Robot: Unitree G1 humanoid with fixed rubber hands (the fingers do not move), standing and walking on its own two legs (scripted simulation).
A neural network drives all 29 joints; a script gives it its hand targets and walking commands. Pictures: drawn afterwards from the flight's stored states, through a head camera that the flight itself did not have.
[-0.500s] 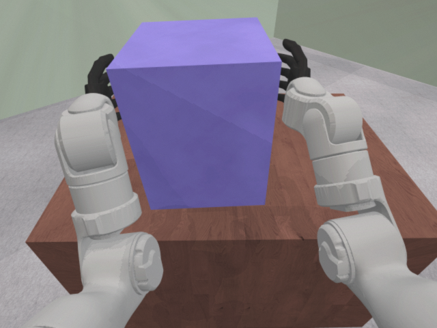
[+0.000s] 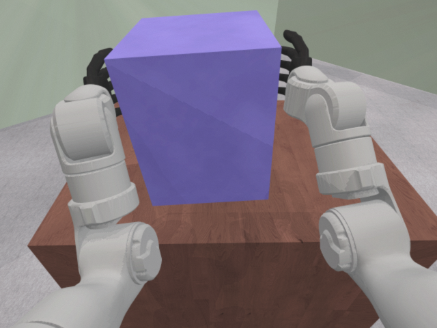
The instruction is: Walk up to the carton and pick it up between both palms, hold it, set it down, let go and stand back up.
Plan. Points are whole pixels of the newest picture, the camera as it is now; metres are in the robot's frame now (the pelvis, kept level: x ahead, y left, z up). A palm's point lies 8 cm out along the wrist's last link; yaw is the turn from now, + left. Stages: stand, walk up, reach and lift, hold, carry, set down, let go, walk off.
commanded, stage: hold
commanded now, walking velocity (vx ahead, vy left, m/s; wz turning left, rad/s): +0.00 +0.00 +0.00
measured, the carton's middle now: (204, 108) +0.39 +0.04 +0.26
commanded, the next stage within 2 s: set down in 1.42 s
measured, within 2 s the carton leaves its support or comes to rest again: neither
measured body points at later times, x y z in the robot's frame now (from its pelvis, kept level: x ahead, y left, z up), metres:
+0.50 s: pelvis +0.00 +0.00 +0.00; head -0.07 +0.01 +0.44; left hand +0.34 +0.18 +0.31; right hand +0.37 -0.11 +0.33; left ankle +0.01 +0.12 -0.76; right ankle -0.01 -0.11 -0.76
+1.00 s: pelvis +0.00 +0.00 +0.00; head -0.07 +0.01 +0.44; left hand +0.34 +0.18 +0.32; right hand +0.37 -0.11 +0.33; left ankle +0.01 +0.12 -0.76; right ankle -0.01 -0.11 -0.76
